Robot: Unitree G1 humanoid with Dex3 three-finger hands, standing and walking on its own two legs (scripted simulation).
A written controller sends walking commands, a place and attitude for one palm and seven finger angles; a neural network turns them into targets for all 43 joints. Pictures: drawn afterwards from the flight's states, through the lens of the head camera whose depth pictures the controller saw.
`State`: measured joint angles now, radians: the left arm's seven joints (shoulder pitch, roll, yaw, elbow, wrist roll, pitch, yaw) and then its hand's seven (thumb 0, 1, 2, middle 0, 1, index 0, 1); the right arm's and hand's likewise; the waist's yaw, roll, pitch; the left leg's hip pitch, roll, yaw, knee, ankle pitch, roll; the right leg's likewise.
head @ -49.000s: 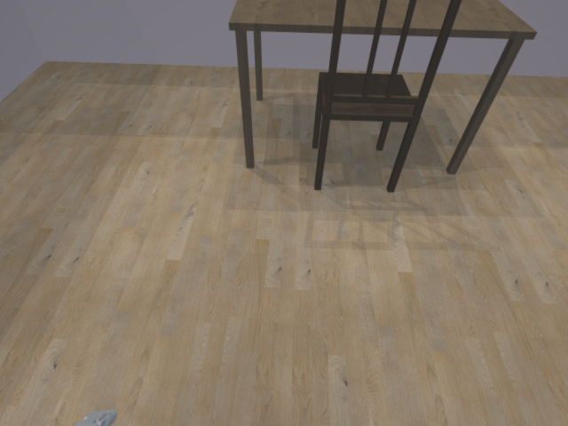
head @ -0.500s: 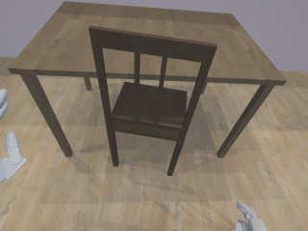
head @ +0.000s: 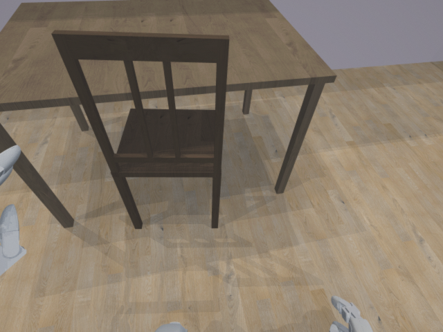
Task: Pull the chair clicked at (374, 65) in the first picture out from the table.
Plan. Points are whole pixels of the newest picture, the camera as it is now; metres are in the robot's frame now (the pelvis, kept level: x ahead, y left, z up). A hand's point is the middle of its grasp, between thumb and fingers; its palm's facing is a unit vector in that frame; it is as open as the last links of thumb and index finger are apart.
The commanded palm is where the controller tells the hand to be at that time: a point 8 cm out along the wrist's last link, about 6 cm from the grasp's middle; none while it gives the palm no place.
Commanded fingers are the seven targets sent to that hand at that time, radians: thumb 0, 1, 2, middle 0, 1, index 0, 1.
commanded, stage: stop stepping back and stand still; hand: left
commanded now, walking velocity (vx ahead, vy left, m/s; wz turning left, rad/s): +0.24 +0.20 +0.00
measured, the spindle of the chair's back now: (140, 115) +0.71 +0.26 -0.05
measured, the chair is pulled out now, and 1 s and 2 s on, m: -0.05 -0.05 -0.05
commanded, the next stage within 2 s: let the arm hang, fingers relaxed in 0.56 s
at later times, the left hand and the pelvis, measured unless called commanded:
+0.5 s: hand out of the picture +0.13 +0.27 +0.18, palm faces +0.48 -0.76 -0.45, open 7.4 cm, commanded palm +0.08 +0.31 +0.18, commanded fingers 0.00 0.90 0.90 -0.20 -0.30 -0.20 -0.30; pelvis -0.05 +0.00 +0.00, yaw +1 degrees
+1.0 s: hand out of the picture +0.05 +0.15 -0.16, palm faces +0.07 -0.99 -0.10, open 7.0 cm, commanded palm none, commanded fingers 0.00 0.90 0.90 -0.20 -0.30 -0.20 -0.30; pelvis -0.05 +0.00 -0.01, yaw +5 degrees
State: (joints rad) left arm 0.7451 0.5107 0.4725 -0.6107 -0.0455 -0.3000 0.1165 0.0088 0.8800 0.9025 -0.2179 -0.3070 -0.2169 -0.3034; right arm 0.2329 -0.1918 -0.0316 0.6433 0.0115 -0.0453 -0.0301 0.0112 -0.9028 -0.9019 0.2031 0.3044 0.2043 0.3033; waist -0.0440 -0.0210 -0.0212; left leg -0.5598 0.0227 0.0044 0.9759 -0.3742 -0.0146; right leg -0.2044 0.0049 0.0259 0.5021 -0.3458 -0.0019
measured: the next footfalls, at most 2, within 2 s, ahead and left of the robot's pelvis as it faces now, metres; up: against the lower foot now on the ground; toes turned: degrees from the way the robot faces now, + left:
left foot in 0.14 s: -0.01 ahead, +0.10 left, +0.00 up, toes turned +3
right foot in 0.90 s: +0.03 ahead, -0.09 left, +0.00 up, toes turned +4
